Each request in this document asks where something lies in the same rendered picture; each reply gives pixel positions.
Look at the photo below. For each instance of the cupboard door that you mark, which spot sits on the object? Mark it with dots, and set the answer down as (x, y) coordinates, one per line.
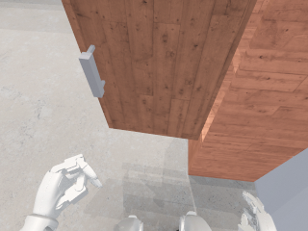
(163, 61)

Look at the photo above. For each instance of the robot left thigh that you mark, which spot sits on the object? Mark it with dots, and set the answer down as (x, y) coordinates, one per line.
(129, 224)

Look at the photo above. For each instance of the handle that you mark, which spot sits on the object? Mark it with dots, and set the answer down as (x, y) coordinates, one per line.
(88, 64)

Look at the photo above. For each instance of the robot right hand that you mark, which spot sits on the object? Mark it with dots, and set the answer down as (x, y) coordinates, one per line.
(259, 219)

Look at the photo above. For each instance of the robot thigh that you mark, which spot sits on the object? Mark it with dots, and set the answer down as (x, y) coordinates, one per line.
(193, 223)
(129, 224)

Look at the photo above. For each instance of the robot right thigh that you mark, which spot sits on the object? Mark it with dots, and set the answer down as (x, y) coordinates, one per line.
(193, 223)

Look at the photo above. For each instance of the robot left forearm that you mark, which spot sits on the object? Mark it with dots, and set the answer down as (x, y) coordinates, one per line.
(36, 222)

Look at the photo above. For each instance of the robot left hand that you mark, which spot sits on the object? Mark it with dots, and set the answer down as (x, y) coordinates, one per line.
(50, 201)

